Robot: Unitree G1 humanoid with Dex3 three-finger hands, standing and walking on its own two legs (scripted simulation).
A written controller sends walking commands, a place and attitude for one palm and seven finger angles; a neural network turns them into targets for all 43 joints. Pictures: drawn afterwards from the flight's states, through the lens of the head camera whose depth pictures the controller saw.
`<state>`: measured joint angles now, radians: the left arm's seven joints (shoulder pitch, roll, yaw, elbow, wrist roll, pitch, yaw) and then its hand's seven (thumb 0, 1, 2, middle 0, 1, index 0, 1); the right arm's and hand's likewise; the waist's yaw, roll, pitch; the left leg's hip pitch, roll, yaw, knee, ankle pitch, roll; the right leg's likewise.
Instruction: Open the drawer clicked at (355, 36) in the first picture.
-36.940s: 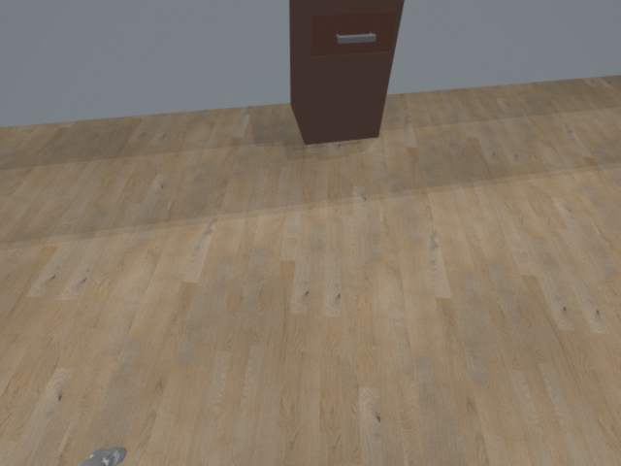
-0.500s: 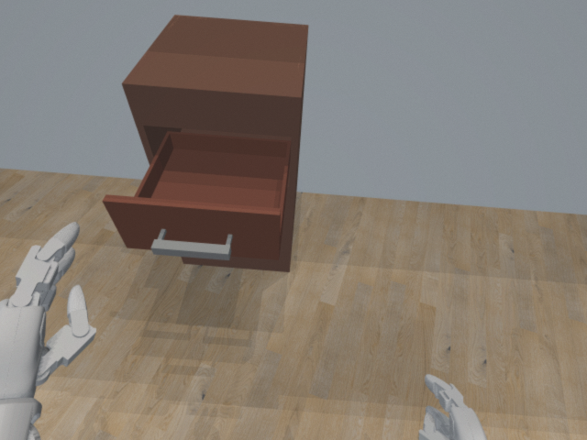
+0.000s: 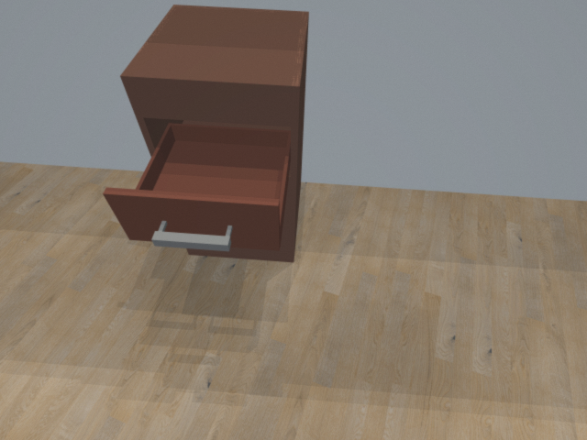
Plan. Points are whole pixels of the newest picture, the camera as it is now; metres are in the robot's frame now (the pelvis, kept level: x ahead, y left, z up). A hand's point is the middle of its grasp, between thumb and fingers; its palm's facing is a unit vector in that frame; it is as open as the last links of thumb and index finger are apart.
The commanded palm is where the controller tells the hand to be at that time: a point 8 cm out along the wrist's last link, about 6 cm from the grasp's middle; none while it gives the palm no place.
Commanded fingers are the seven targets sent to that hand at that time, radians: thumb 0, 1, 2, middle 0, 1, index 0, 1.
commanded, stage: let the arm hang, fingers relaxed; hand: left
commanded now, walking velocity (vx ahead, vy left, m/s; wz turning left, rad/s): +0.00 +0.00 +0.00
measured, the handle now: (194, 234) +0.55 +0.27 -0.19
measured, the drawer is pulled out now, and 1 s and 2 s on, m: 0.28 0.28 0.28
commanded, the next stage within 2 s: look to check the result in 0.56 s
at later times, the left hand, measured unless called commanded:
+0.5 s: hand out of the picture -0.01 +0.16 -0.18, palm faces +0.04 -0.99 -0.16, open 7.3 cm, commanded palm none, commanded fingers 0.00 0.90 0.90 -0.20 -0.30 -0.20 -0.30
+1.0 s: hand out of the picture -0.01 +0.16 -0.18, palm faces +0.06 -0.98 -0.17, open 7.4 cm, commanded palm none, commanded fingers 0.00 0.90 0.90 -0.20 -0.30 -0.20 -0.30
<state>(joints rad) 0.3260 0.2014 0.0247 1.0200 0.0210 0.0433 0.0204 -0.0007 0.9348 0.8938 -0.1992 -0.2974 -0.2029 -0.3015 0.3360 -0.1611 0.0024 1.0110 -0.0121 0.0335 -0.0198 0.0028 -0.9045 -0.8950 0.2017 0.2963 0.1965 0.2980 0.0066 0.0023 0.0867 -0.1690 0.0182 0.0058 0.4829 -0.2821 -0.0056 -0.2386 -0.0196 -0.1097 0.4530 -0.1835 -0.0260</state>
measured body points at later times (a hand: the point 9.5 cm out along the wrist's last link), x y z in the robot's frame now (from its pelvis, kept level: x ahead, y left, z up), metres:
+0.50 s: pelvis +0.00 +0.00 +0.00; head +0.02 +0.00 +0.45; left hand -0.01 +0.21 -0.16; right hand -0.04 -0.20 -0.16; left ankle -0.01 +0.12 -0.74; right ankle +0.04 -0.10 -0.74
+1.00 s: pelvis +0.01 +0.00 +0.00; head +0.03 +0.00 +0.45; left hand -0.01 +0.21 -0.16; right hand -0.02 -0.20 -0.16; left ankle -0.01 +0.12 -0.74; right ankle +0.04 -0.10 -0.74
